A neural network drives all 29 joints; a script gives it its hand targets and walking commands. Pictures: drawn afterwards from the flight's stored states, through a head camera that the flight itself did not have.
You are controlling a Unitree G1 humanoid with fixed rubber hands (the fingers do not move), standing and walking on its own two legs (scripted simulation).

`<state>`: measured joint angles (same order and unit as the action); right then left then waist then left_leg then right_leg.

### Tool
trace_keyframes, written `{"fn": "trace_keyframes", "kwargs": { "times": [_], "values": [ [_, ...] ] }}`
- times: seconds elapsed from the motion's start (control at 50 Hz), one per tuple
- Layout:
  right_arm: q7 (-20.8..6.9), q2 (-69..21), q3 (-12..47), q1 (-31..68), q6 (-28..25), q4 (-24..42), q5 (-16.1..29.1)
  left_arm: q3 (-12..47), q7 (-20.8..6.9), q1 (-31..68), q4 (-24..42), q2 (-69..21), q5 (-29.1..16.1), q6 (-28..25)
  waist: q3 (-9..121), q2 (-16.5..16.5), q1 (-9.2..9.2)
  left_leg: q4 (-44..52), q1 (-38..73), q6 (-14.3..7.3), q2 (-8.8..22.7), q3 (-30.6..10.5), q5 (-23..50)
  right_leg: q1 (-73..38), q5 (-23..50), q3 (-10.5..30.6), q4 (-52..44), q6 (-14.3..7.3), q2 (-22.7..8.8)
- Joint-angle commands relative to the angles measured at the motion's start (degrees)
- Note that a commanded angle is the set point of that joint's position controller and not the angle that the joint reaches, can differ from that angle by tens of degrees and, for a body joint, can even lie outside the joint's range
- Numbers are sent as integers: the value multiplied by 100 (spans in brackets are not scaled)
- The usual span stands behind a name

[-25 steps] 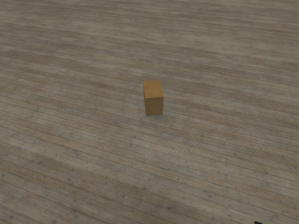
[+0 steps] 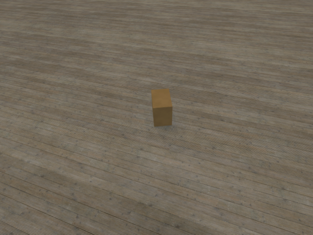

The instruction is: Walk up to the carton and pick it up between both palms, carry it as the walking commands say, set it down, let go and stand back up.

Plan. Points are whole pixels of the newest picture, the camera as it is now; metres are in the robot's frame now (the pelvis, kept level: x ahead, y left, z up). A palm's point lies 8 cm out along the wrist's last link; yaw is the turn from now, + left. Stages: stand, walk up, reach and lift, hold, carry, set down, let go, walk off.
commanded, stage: walk up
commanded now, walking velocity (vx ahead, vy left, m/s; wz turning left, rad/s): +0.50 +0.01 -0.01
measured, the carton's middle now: (161, 107) +1.27 +0.05 -0.66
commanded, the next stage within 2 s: none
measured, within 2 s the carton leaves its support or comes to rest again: neither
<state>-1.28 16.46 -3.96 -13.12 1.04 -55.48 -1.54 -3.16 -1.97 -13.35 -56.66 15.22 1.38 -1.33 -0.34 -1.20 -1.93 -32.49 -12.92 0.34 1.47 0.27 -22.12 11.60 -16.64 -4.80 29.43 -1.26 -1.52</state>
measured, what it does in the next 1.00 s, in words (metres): walks ahead: left foot, then right foot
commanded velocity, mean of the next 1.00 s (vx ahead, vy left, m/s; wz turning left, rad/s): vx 0.49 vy -0.01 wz -0.01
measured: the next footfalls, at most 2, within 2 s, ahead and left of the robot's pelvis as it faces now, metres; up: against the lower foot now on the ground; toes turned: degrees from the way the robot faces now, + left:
left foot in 0.38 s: +0.28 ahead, +0.19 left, +0.00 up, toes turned +10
right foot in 0.82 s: +0.56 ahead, -0.11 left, +0.00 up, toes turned -8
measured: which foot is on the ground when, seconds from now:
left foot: up 0.00-0.36, down 0.38-0.82, up 0.84-1.00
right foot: down 0.00-0.40, up 0.42-0.80, down 0.82-1.00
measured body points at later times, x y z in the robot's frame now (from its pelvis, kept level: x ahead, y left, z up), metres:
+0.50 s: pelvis +0.22 +0.07 -0.01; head +0.26 +0.08 +0.43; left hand +0.14 +0.30 -0.17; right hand +0.36 -0.16 -0.15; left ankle +0.24 +0.19 -0.74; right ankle +0.06 -0.08 -0.65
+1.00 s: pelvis +0.47 +0.00 +0.00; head +0.52 -0.02 +0.44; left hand +0.52 +0.25 -0.14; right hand +0.52 -0.25 -0.16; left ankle +0.39 +0.13 -0.64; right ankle +0.52 -0.10 -0.74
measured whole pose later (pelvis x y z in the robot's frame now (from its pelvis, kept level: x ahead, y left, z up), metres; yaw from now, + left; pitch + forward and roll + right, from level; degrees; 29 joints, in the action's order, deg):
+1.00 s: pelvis +0.47 +0.00 +0.00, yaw +1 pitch +0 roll +1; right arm -0.7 13.5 -4.7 -13.0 -2.9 -57.4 -1.4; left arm -3.2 -0.8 -10.3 -58.3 10.3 1.4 -4.8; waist -7.0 -2.9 -1.1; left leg -69.2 -25.0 -0.5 5.2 3.1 -18.6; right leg 18.1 -11.2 -8.8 29.7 -2.0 -3.3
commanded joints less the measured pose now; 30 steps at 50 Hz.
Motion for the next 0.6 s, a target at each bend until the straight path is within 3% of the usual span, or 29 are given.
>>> {"fn": "trace_keyframes", "kwargs": {
  "times": [0.0, 0.04, 0.06, 0.08, 0.12, 0.14, 0.18, 0.22, 0.26, 0.28, 0.3, 0.32, 0.34, 0.36, 0.38, 0.4, 0.42, 0.44, 0.46, 0.48, 0.52, 0.54, 0.56, 0.58],
  "values": [
    [-114, 505, -141, 1147, -321, 835, -174, -217, 136, -713, -40, 1043, 37, -237, -1080, 740, -314, -2286, -2866, 107, 465, -298, 557, -539, -2406, 3245, -2982, -856, -2177],
    [-202, 321, -128, 742, -333, 631, -108, -156, 145, -694, -126, 642, 31, -340, -801, 610, -79, -2374, -2650, 135, 516, -82, 976, -791, -900, 1961, -2603, -567, -1795],
    [-222, 289, -131, 663, -321, 526, -85, -161, 136, -703, -157, 621, 41, -347, -685, 628, -81, -2194, -2423, 127, 453, 35, 1004, -825, -776, 1667, -2526, -514, -1691],
    [-239, 224, -91, 851, -316, 600, -66, -123, 146, -800, -175, 514, 57, -391, -769, 563, -133, -1859, -2463, 149, 407, 196, 1056, -812, -407, 1452, -2547, -488, -1675],
    [-239, 188, -79, 1148, -278, 627, -65, -149, 204, -1386, -337, 558, 47, -439, -737, 477, -395, -1723, -2603, 164, 442, 104, 1283, -1188, 368, 1571, -2312, -501, -1886],
    [-238, 125, -103, 1396, -275, 651, -65, -173, 251, -1623, -464, 611, 12, -450, -860, 242, -443, -1666, -2841, 161, 477, 88, 1419, -1334, 1101, 1582, -2220, -520, -2009],
    [-273, -26, -48, 1447, -296, 738, 30, -185, 269, -1678, -544, 604, 15, -441, -672, 699, -422, -1193, -2680, 175, 493, 218, 1442, -1530, 1675, 1141, -1980, -481, -1856],
    [-250, -200, 63, 1595, -296, 897, 12, -152, 212, -1306, -437, 343, 20, -381, -522, 1731, -299, -378, -1687, 134, 339, 520, 1188, -1026, 1289, 475, -2018, -446, -1264],
    [-205, -101, 68, 1519, -304, 792, -51, -188, 191, -1374, -556, 403, -30, -314, -542, 1720, -309, -60, -1177, 90, 91, 924, 936, -862, 1828, 298, -1780, -435, -1264],
    [-172, -102, 30, 1245, -296, 740, -69, -186, 198, -1365, -541, 392, -37, -293, -407, 1659, -165, 107, -661, 49, -63, 980, 720, -780, 2462, 275, -1274, -470, -1339],
    [-125, 9, -30, 718, -351, 591, -58, -154, 217, -1541, -663, 407, -81, -282, -83, 1183, -4, 444, 277, -27, -176, 1027, 1029, -461, 2935, 154, -474, -348, -1338],
    [-69, 249, -156, -44, -387, 390, -88, -145, 218, -1560, -586, 264, -133, -295, 385, 657, 375, 341, 1452, -172, 88, 675, 979, 162, 3030, -44, 696, -188, -1090],
    [33, 797, -362, -1079, -437, 161, -129, -81, 183, -1640, -428, 107, -188, -340, 1181, -758, 831, 669, 2749, -578, 1322, -843, 169, 1238, 1148, -131, 2434, -14, -707],
    [95, 1306, -451, -1769, -475, 30, -149, -77, 157, -1618, -156, -60, -198, -398, 1489, -1906, 907, 1493, 3421, -1180, 2615, -3150, 534, 2467, -1991, 9, 4028, 76, -84],
    [105, 1214, -396, -1529, -509, 53, -118, -125, 178, -1036, -119, 146, -169, -399, 959, -1076, 796, 1648, 2903, -1306, 2630, -3079, 1495, 2859, -1380, 663, 4592, 81, -439],
    [135, 1057, -313, -1376, -541, -4, -115, -118, 158, -703, -117, 189, -136, -370, 607, -449, 755, 1562, 2411, -1200, 2619, -2680, 2211, 3011, -821, 785, 4711, 155, -532],
    [151, 791, -211, -1314, -554, -80, -107, -113, 151, -801, -270, 77, -113, -325, 639, 264, 576, 1272, 2094, -960, 2613, -2443, 3167, 2890, -589, 837, 4760, 163, -563],
    [174, 599, -176, -963, -578, -62, -57, -61, 161, -976, -328, -135, -134, -271, 428, -20, 501, 1245, 1564, -871, 2408, -1867, 3501, 2695, -341, 792, 4704, 153, -746],
    [171, 500, -141, -777, -593, 4, -115, -28, 138, -897, -282, -291, -71, -223, 210, -152, 396, 1432, 1024, -911, 2290, -1595, 3183, 2480, -406, 775, 4647, 165, -827],
    [169, 262, -80, -643, -620, -7, -67, -64, 104, -851, -234, -262, -28, -177, 214, -164, 258, 1486, 875, -771, 2008, -1198, 2973, 2331, -267, 710, 4317, 128, -902],
    [171, 148, -71, -612, -675, -61, -61, -51, 29, -720, -140, -333, 2, -60, -236, -796, 138, 1841, 240, -814, 1951, -848, 2627, 2192, 80, 639, 3902, 197, -908],
    [141, 110, -34, -552, -695, -77, -12, -24, -1, -523, -104, -331, -2, -4, -410, -922, 103, 1973, -28, -831, 1876, -558, 2590, 2134, 135, 523, 3516, 253, -938],
    [129, -2, 4, -712, -700, -109, -25, -28, -44, -153, 84, -321, -11, 43, -656, -834, 161, 2123, -87, -802, 1744, -436, 2464, 2184, 141, 407, 3046, 292, -892],
    [127, 44, 10, -820, -691, -215, -36, -32, -94, 40, 155, -212, -12, 85, -695, -1059, 163, 2068, 88, -752, 1688, -442, 2619, 2219, 287, 327, 2620, 293, -817]
  ]
}}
